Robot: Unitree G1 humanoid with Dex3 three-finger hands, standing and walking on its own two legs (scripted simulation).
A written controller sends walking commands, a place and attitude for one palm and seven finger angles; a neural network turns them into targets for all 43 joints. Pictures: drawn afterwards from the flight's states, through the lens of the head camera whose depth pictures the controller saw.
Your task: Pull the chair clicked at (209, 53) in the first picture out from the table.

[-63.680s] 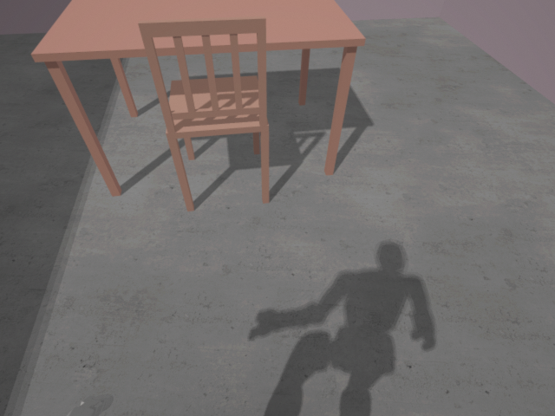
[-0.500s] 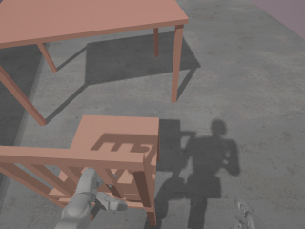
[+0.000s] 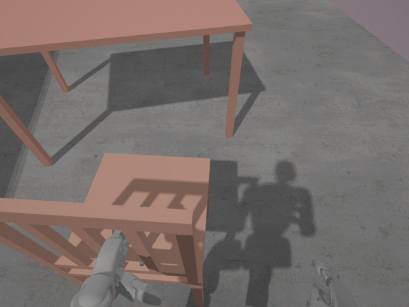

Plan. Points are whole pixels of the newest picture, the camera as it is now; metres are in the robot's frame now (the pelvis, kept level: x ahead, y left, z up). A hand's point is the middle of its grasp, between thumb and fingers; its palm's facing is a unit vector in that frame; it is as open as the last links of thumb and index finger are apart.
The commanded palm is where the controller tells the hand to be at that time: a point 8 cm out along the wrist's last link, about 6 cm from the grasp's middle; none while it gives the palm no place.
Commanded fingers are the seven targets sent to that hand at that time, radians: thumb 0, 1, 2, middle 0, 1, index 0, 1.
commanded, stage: draw the fingers out of the gap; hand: left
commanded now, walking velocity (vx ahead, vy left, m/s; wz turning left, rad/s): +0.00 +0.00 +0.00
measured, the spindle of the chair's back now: (102, 247) +0.26 +0.21 -0.04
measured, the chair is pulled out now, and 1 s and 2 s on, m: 0.69 0.69 0.69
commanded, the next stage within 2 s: draw the hand back to the body in 0.62 s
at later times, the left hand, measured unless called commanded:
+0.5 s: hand out of the picture +0.13 +0.13 -0.03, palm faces -0.04 -0.99 -0.12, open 17.5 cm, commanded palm +0.11 +0.18 -0.01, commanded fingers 0.00 -0.55 0.20 0.00 0.00 0.00 0.00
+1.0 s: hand out of the picture +0.14 +0.15 +0.05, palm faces +0.10 -0.99 -0.03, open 17.5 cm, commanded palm +0.08 +0.21 +0.04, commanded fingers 0.00 -0.55 0.20 0.00 0.00 0.00 0.00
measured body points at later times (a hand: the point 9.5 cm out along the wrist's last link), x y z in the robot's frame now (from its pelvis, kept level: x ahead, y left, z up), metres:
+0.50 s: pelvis -0.01 +0.01 -0.01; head +0.02 +0.00 +0.43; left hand +0.13 +0.18 -0.02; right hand +0.17 -0.23 -0.08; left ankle -0.03 +0.14 -0.69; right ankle +0.00 -0.12 -0.69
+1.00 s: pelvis -0.02 +0.01 -0.04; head +0.01 +0.00 +0.41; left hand +0.13 +0.20 +0.05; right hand +0.16 -0.23 -0.11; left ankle -0.03 +0.14 -0.69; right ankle +0.00 -0.12 -0.69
